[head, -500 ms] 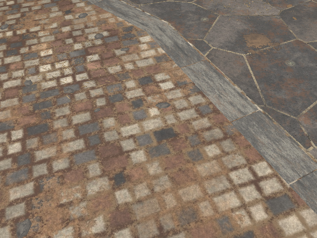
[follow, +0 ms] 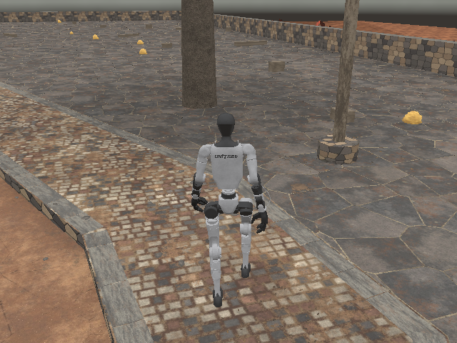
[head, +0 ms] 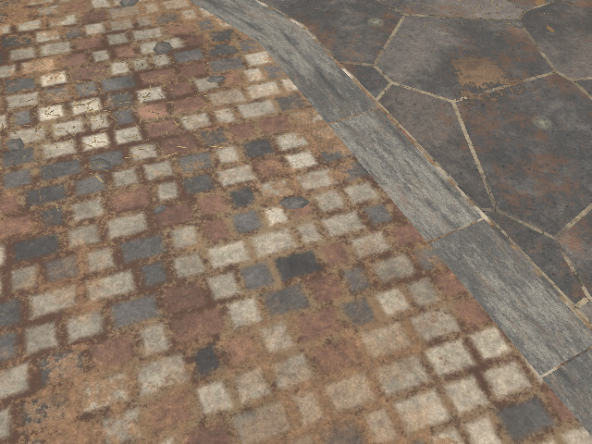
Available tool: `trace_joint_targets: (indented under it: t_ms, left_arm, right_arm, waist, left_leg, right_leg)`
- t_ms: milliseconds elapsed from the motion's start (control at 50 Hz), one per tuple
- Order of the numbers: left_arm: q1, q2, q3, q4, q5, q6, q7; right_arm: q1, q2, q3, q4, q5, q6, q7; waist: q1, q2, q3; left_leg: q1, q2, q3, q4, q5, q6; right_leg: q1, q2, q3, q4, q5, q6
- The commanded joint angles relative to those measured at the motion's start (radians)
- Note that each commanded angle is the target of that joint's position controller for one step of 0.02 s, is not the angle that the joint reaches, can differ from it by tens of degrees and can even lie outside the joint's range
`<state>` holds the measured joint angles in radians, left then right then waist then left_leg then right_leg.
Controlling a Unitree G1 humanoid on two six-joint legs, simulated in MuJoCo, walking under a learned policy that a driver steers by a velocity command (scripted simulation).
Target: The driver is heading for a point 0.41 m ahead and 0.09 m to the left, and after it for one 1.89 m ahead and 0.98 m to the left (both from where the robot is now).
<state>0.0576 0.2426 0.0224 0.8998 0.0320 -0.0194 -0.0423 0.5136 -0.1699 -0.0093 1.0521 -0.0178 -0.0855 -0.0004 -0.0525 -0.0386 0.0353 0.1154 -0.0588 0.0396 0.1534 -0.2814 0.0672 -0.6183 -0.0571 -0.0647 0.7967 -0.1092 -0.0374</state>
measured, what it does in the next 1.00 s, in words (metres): walks ahead, turning left: right foot, then left foot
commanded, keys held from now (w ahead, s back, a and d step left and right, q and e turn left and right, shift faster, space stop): w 0.02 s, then w+q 0.98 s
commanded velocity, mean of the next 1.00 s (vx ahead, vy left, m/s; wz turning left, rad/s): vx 0.49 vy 0.00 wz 0.44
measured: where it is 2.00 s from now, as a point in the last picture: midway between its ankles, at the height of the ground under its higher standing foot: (134, 264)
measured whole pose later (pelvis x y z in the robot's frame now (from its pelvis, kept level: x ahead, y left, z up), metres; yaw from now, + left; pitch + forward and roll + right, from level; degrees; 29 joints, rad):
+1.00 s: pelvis +0.54 +0.08 +0.00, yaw +30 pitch +1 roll +0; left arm 0.09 0.25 0.04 0.78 0.04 -0.03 -0.01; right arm 0.37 -0.26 -0.08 0.93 0.00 -0.05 0.01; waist -0.05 -0.03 0.05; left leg -0.08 -0.15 -0.06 0.30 -0.22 0.14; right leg -0.67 -0.13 0.04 0.90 -0.14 0.05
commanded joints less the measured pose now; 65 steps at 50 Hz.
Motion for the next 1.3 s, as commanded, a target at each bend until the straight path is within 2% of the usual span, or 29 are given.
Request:
trace_joint_targets:
  t_ms: [20, 80, 120, 140, 160, 180, 200, 220, 260, 380, 540, 640, 680, 700, 720, 740, 780, 820, 860, 920, 1100, 1140, 1180, 1200, 1220, 1240, 1260, 1280, 1300]
  left_arm:
    - [-0.185, 0.034, -0.004, -0.114, -0.008, -0.018, 0.002]
    - [-0.118, 0.064, 0.008, -0.113, -0.009, -0.026, 0.018]
    - [0.137, 0.107, 0.033, -0.035, -0.012, -0.043, 0.037]
    - [0.302, 0.147, 0.052, 0.012, 0.002, -0.054, 0.050]
    - [0.425, 0.246, 0.076, 0.019, 0.033, -0.059, 0.060]
    - [0.381, 0.249, 0.079, 0.012, 0.017, -0.046, 0.047]
    - [0.259, 0.184, 0.069, -0.008, -0.009, -0.041, 0.042]
    - [0.172, 0.107, 0.050, -0.024, -0.016, -0.050, 0.039]
    - [0.154, 0.049, 0.034, -0.002, -0.012, -0.071, 0.044]
    - [0.267, 0.053, 0.034, 0.046, -0.016, -0.105, 0.053]
    - [0.395, 0.077, 0.030, 0.089, -0.015, -0.095, 0.071]
    - [0.394, 0.131, 0.045, 0.094, -0.006, -0.063, 0.091]
    - [0.372, 0.153, 0.053, 0.075, -0.006, -0.045, 0.081]
    - [0.361, 0.132, 0.050, 0.045, -0.010, -0.047, 0.075]
    - [0.355, 0.038, 0.039, -0.041, -0.024, -0.058, 0.051]
    - [0.225, 0.117, 0.049, -0.077, -0.016, -0.076, 0.046]
    - [0.210, 0.100, 0.043, -0.079, -0.029, -0.098, 0.045]
    - [0.241, 0.083, 0.041, -0.070, 0.007, -0.063, 0.045]
    - [0.241, 0.067, 0.040, -0.082, 0.020, -0.029, 0.037]
    - [0.127, 0.064, 0.036, -0.133, 0.017, -0.013, 0.030]
    - [-0.169, 0.083, 0.017, -0.258, -0.002, -0.029, 0.018]
    - [-0.136, 0.104, 0.020, -0.264, -0.006, -0.039, 0.020]
    - [0.038, 0.147, 0.037, -0.216, -0.010, -0.051, 0.033]
    - [0.186, 0.175, 0.049, -0.178, -0.006, -0.064, 0.045]
    - [0.345, 0.245, 0.066, -0.171, 0.019, -0.071, 0.063]
    - [0.324, 0.329, 0.083, -0.182, 0.037, -0.060, 0.064]
    - [0.258, 0.246, 0.076, -0.191, 0.017, -0.045, 0.059]
    - [0.188, 0.156, 0.054, -0.202, 0.007, -0.043, 0.057]
    - [0.154, 0.112, 0.042, -0.196, 0.007, -0.045, 0.053]
  right_arm:
    - [0.063, -0.152, -0.024, 0.000, -0.001, -0.010, -0.008]
    - [0.016, -0.171, -0.027, 0.006, 0.002, -0.011, -0.012]
    - [-0.034, -0.195, -0.034, -0.002, 0.004, -0.006, -0.013]
    - [-0.049, -0.189, -0.032, -0.013, 0.011, -0.004, -0.010]
    - [0.014, -0.095, -0.013, -0.046, 0.027, -0.002, -0.002]
    - [0.091, -0.088, -0.022, -0.031, 0.037, 0.007, -0.005]
    - [0.013, -0.153, -0.041, -0.043, 0.014, 0.016, -0.009]
    - [-0.068, -0.146, -0.043, -0.061, 0.009, 0.015, -0.002]
    - [-0.104, -0.108, -0.046, -0.071, -0.006, 0.029, 0.010]
    - [-0.228, -0.074, -0.050, -0.132, -0.011, 0.075, 0.040]
    - [-0.524, -0.060, -0.026, -0.249, -0.012, 0.064, 0.062]
    - [-0.430, -0.107, -0.046, -0.240, -0.019, 0.067, 0.052]
    - [-0.216, -0.160, -0.078, -0.177, -0.025, 0.055, 0.040]
    - [-0.092, -0.245, -0.109, -0.151, -0.037, 0.052, 0.024]
    - [-0.151, -0.343, -0.133, -0.183, -0.021, 0.066, 0.019]
    - [-0.121, -0.330, -0.130, -0.182, -0.001, 0.079, 0.013]
    - [-0.219, -0.228, -0.106, -0.174, 0.007, 0.069, 0.002]
    - [-0.276, -0.186, -0.089, -0.184, 0.013, 0.046, -0.006]
    - [-0.250, -0.198, -0.088, -0.178, 0.021, 0.023, -0.001]
    - [-0.188, -0.232, -0.095, -0.171, 0.019, 0.016, 0.003]
    - [-0.033, -0.247, -0.096, -0.170, 0.002, 0.029, -0.007]
    - [-0.061, -0.265, -0.101, -0.184, -0.001, 0.028, -0.016]
    - [-0.130, -0.293, -0.107, -0.207, -0.003, 0.022, -0.014]
    - [-0.150, -0.292, -0.107, -0.212, 0.005, 0.015, -0.004]
    - [-0.137, -0.217, -0.086, -0.243, 0.016, 0.006, 0.006]
    - [0.001, -0.124, -0.068, -0.271, 0.048, 0.011, 0.004]
    - [-0.020, -0.217, -0.076, -0.243, 0.009, 0.027, -0.006]
    - [-0.094, -0.230, -0.081, -0.244, -0.001, 0.034, 0.001]
    - [-0.139, -0.215, -0.078, -0.251, -0.002, 0.037, 0.010]
  waist:
    - [-0.012, 0.149, 0.121]
    - [0.045, 0.144, 0.087]
    - [0.152, 0.133, -0.053]
    - [0.219, 0.107, -0.144]
    - [0.204, -0.058, -0.295]
    - [0.149, -0.157, -0.361]
    - [0.108, -0.046, -0.196]
    - [0.091, 0.005, -0.067]
    - [0.045, -0.007, 0.020]
    - [0.022, -0.014, 0.043]
    - [0.088, -0.013, 0.083]
    - [0.022, -0.069, -0.003]
    - [-0.070, -0.046, -0.118]
    - [-0.124, 0.048, -0.201]
    - [-0.037, 0.295, -0.259]
    - [-0.083, 0.101, -0.234]
    - [0.011, -0.014, -0.031]
    - [0.075, -0.017, -0.016]
    - [0.090, 0.008, -0.029]
    - [0.062, 0.050, -0.003]
    - [-0.050, 0.113, 0.014]
    - [-0.019, 0.126, 0.011]
    - [0.066, 0.127, -0.051]
    - [0.144, 0.075, -0.130]
    - [0.194, -0.022, -0.281]
    - [0.102, -0.276, -0.386]
    - [0.081, -0.138, -0.294]
    - [0.074, -0.028, -0.142]
    - [0.065, 0.011, -0.071]
  left_leg:
    - [-0.085, 0.242, -0.090, -0.034, 0.551, 0.111]
    - [-0.052, 0.270, -0.103, 0.074, 0.835, 0.097]
    - [-0.056, 0.246, -0.092, 0.350, 1.006, 0.069]
    - [-0.203, 0.205, -0.077, 0.569, 0.806, 0.056]
    - [-0.454, 0.106, -0.029, 0.907, 0.299, 0.034]
    - [-0.644, -0.017, -0.077, 1.155, -0.221, 0.031]
    - [-0.703, 0.066, -0.115, 1.193, -0.130, 0.042]
    - [-0.698, 0.105, -0.107, 1.147, -0.047, 0.045]
    - [-0.632, 0.153, -0.105, 1.063, 0.003, 0.041]
    - [-0.750, 0.179, -0.063, 0.977, 0.147, 0.013]
    - [-0.749, 0.124, 0.084, 0.550, 0.305, 0.018]
    - [-0.570, 0.003, 0.151, 0.483, 0.074, 0.111]
    - [-0.302, -0.045, 0.120, 0.368, 0.043, 0.168]
    - [-0.074, 0.110, -0.103, 0.309, -0.052, 0.226]
    - [0.208, 0.395, -0.696, 0.195, -0.030, 0.396]
    - [0.176, 0.399, -0.724, 0.111, 0.010, 0.399]
    - [-0.078, 0.338, -0.489, 0.079, 0.209, 0.307]
    - [-0.212, 0.238, -0.346, 0.072, 0.379, 0.252]
    - [-0.252, 0.199, -0.299, 0.071, 0.478, 0.246]
    - [-0.274, 0.165, -0.283, 0.053, 0.472, 0.220]
    - [-0.088, 0.174, -0.364, 0.138, 0.537, 0.165]
    - [-0.093, 0.188, -0.393, 0.175, 0.567, 0.137]
    - [-0.166, 0.162, -0.384, 0.311, 0.726, 0.092]
    - [-0.223, 0.102, -0.338, 0.502, 0.715, 0.068]
    - [-0.354, 0.036, -0.277, 0.780, 0.439, 0.048]
    - [-0.655, -0.116, -0.176, 1.044, -0.292, 0.017]
    - [-0.751, -0.019, -0.175, 1.142, -0.232, 0.028]
    - [-0.753, 0.026, -0.159, 1.128, -0.126, 0.024]
    - [-0.731, 0.059, -0.144, 1.083, -0.066, 0.016]
  right_leg:
    - [-0.004, 0.040, -0.060, -0.140, 0.040, -0.015]
    - [0.137, 0.077, -0.049, -0.210, 0.006, -0.063]
    - [0.408, 0.123, -0.041, -0.275, -0.015, -0.096]
    - [0.654, 0.047, 0.032, -0.313, -0.021, -0.117]
    - [0.912, -0.253, 0.394, -0.351, -0.247, -0.169]
    - [0.936, -0.399, 0.785, -0.529, -0.356, -0.253]
    - [0.779, -0.359, 0.673, -0.568, -0.446, -0.228]
    - [0.619, -0.316, 0.518, -0.607, -0.392, -0.204]
    - [0.453, -0.232, 0.300, -0.647, -0.173, -0.144]
    - [0.464, -0.186, 0.040, -0.684, 0.072, -0.110]
    - [0.616, -0.175, -0.142, -0.635, 0.394, -0.071]
    - [0.758, -0.212, -0.207, -0.351, 0.935, -0.066]
    - [0.669, -0.212, -0.212, 0.004, 0.813, -0.062]
    - [0.453, -0.175, -0.215, 0.311, 0.459, -0.032]
    - [-0.027, 0.078, -0.129, 0.699, -0.423, 0.040]
    - [-0.152, 0.055, 0.074, 0.718, -0.362, 0.029]
    - [-0.110, -0.040, 0.094, 0.527, -0.215, 0.019]
    - [0.018, -0.067, 0.100, 0.411, -0.203, 0.044]
    - [0.047, -0.062, 0.083, 0.347, -0.196, 0.068]
    - [-0.008, -0.059, 0.059, 0.215, -0.088, 0.093]
    - [-0.060, 0.019, 0.063, -0.140, 0.074, 0.068]
    - [0.040, 0.034, 0.081, -0.217, 0.042, 0.046]
    - [0.309, 0.083, 0.068, -0.274, -0.036, 0.013]
    - [0.510, 0.064, 0.076, -0.337, -0.009, -0.012]
    - [0.746, -0.153, 0.291, -0.364, -0.218, -0.056]
    - [0.946, -0.416, 0.769, -0.482, -0.271, -0.173]
    - [0.834, -0.387, 0.835, -0.520, -0.428, -0.183]
    - [0.681, -0.339, 0.654, -0.541, -0.420, -0.159]
    - [0.582, -0.283, 0.499, -0.558, -0.282, -0.136]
